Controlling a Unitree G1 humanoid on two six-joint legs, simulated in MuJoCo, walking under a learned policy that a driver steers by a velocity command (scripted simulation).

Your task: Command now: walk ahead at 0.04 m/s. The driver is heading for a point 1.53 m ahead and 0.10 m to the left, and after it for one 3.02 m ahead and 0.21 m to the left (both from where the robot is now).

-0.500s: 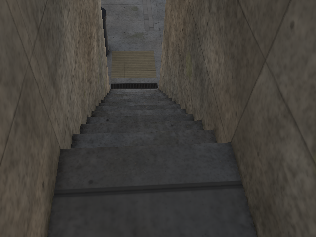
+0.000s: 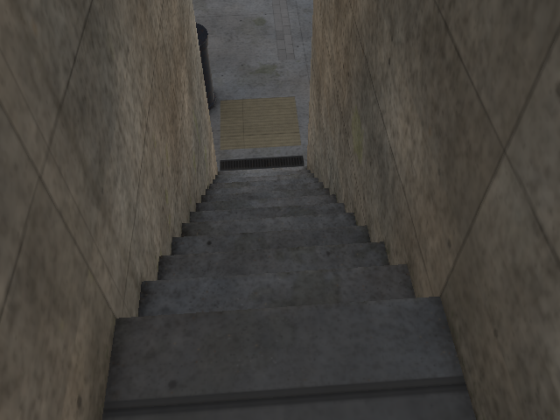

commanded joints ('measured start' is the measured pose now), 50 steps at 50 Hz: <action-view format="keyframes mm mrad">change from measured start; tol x2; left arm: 1 -23 106 15 -51 12 -17 0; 2 26 112 18 -50 8 -17 4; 5 -15 113 19 -54 -1 -9 28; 6 7 98 20 -53 -26 2 41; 10 55 94 22 -37 -5 26 43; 16 25 94 36 -26 -16 44 37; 31 97 105 55 43 -18 65 50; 50 148 103 57 76 -19 60 54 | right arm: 1 161 -115 -25 24 -26 15 8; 2 93 -129 -24 0 -18 12 8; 5 32 -108 -22 -16 -18 -28 14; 9 82 -102 -24 24 -12 -59 32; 11 142 -104 -36 47 -8 -63 16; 50 234 -55 -56 36 8 -27 6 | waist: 1 -50 -81 -108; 2 9 -7 -82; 3 -3 4 -77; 7 6 -29 -46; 10 13 15 -47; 12 3 -13 -39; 50 -14 -19 2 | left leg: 1 152 2 12 -127 262 40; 2 68 22 -14 -132 214 66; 3 25 15 -25 -172 96 77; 4 -10 14 -33 -193 80 70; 8 1 19 -47 -198 260 78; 15 33 23 -41 -207 315 82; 21 17 27 -42 -212 337 111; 22 30 28 -40 -208 378 114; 26 57 37 -51 -215 432 117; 50 49 25 -43 -263 271 115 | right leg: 1 18 -116 126 -117 2 1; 2 73 -72 97 -112 -102 26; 3 116 -55 84 -87 -110 39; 5 154 -65 89 -36 14 42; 7 186 -73 100 -27 111 33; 10 207 -76 97 -33 137 36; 25 213 -86 102 -52 203 44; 50 200 -89 104 -116 141 50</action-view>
